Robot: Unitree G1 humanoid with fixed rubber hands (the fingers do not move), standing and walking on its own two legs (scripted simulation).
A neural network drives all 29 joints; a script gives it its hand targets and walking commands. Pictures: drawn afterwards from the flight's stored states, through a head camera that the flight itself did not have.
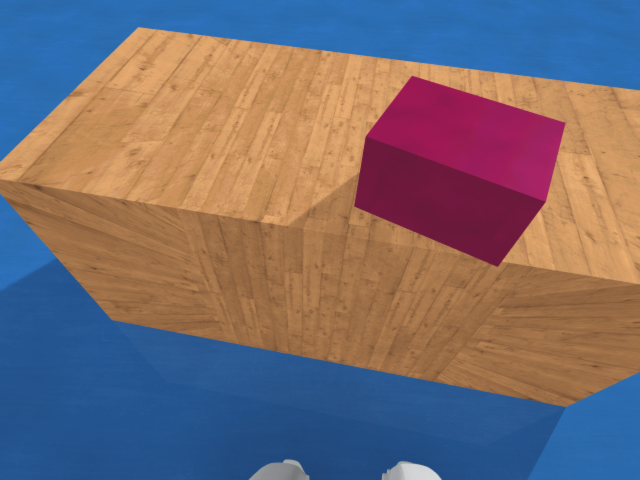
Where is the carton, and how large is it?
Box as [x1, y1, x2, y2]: [354, 76, 564, 266]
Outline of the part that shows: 411,76 366,135 354,206 497,266 545,201 564,122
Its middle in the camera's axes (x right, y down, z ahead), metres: +0.25 -0.13 +0.72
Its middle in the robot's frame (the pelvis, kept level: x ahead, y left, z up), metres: +0.65 -0.21 -0.01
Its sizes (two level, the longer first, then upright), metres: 0.284 0.217 0.170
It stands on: a pedestal, 0.66 m high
